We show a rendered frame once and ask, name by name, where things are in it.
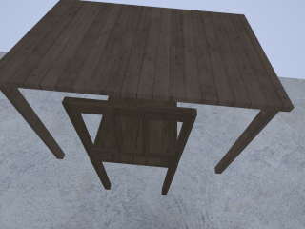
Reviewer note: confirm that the table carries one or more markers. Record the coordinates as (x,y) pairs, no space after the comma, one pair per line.
(144,52)

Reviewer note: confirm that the chair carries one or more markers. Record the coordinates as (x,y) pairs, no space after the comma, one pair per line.
(133,131)

